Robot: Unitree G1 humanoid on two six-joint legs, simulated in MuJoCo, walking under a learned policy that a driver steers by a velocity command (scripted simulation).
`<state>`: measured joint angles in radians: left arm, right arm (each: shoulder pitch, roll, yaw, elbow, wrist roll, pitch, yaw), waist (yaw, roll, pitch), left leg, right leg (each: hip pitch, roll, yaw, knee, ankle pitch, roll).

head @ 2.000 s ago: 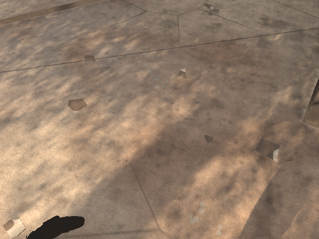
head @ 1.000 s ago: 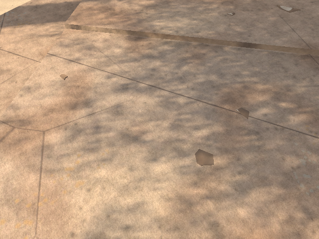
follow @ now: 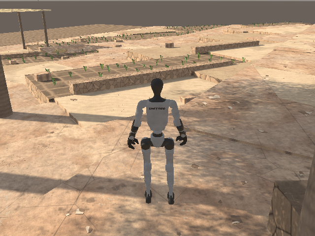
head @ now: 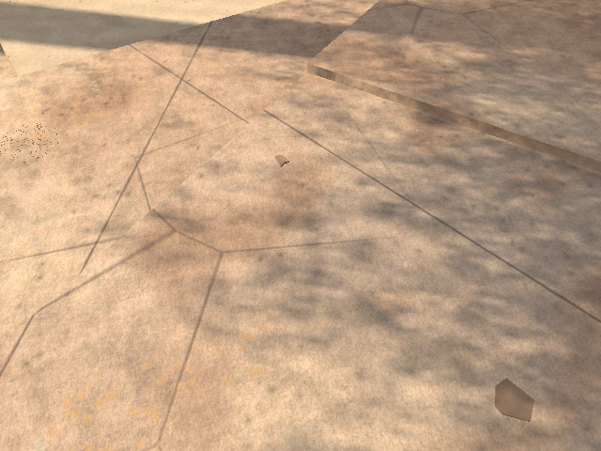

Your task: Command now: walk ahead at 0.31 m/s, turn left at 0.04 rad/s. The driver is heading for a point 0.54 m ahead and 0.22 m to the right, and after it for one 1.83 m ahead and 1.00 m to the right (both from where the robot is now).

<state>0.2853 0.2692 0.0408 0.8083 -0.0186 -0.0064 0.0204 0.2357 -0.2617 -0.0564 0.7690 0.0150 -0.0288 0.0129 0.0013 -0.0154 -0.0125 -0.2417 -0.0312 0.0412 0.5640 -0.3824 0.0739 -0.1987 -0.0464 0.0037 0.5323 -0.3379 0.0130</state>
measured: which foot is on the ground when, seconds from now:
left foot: down 0.00-0.48, up 0.50-0.94, down 0.96-1.00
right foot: down 0.00-0.02, up 0.04-0.46, down 0.48-0.98, up 1.00-1.00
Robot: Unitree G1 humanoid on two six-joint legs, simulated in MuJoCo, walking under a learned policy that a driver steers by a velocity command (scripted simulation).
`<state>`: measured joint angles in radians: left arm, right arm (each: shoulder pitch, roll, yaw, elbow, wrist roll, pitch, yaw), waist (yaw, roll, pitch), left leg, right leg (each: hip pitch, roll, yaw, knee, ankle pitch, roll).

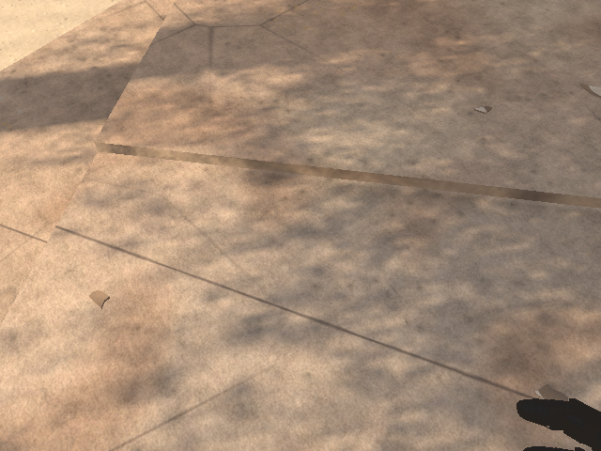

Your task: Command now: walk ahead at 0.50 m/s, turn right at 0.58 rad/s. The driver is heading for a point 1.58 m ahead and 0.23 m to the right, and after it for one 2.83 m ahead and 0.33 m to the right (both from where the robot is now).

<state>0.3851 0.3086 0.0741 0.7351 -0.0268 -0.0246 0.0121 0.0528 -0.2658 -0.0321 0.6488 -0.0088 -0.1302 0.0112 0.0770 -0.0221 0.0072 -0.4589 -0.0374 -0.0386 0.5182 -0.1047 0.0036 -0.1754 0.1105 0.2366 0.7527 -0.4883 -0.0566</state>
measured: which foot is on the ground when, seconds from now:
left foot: down 0.00-0.46, up 0.48-0.90, down 0.92-1.00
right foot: up 0.00-0.46, down 0.48-0.96, up 0.98-1.00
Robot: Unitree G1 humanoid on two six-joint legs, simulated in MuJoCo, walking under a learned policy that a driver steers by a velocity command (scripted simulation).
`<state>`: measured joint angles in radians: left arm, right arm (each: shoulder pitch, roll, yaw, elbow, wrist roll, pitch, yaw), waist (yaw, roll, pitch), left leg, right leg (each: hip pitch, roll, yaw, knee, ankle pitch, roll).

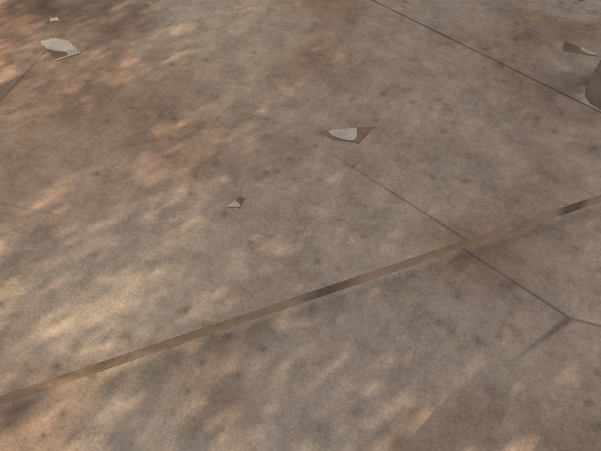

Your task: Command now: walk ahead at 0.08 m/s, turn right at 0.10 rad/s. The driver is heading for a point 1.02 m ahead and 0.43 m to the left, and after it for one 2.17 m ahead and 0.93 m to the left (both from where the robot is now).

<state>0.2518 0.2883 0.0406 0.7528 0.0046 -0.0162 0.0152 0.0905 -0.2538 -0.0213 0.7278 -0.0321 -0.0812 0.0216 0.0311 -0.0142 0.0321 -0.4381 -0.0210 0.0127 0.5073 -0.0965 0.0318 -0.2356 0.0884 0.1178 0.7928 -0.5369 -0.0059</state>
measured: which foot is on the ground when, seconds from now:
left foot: down 0.00-0.26, up 0.28-0.58, down 0.60-1.00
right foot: up 0.00-0.20, down 0.22-0.60, up 0.62-1.00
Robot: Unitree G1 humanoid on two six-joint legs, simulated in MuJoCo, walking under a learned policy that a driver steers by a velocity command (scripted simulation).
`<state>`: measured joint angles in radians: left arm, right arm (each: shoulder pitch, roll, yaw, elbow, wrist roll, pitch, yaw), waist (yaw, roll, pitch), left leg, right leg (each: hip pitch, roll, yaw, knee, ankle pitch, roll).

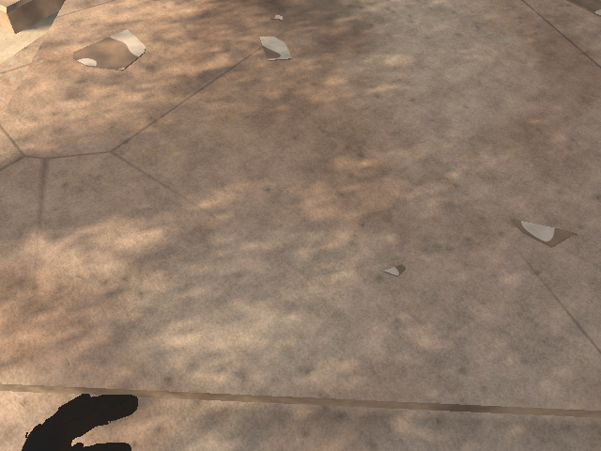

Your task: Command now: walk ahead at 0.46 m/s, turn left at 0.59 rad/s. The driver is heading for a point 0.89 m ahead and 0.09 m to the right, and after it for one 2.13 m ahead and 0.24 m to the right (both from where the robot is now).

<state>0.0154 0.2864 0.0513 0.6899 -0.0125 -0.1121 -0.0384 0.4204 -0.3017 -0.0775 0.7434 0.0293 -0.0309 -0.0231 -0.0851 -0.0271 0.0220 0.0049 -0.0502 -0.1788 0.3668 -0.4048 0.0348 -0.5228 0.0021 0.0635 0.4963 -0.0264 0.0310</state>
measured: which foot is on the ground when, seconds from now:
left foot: down 0.00-0.04, up 0.06-0.46, down 0.48-1.00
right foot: up 0.00-0.02, down 0.04-0.50, up 0.52-0.78, down 0.80-1.00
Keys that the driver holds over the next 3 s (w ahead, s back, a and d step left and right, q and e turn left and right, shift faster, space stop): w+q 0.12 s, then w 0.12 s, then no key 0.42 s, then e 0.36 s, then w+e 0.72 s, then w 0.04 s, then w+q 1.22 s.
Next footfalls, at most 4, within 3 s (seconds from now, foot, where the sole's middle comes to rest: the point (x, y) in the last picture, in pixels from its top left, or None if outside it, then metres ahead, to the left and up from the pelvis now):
0.04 right None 0.19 -0.13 -0.77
0.48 left None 0.35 0.15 -0.77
0.80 right None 0.36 -0.08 -0.77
1.42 right None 0.45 -0.14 -0.77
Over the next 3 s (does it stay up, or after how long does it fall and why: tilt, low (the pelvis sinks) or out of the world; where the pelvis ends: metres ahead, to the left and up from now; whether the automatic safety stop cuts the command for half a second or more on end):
stays up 1.14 -0.23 0.04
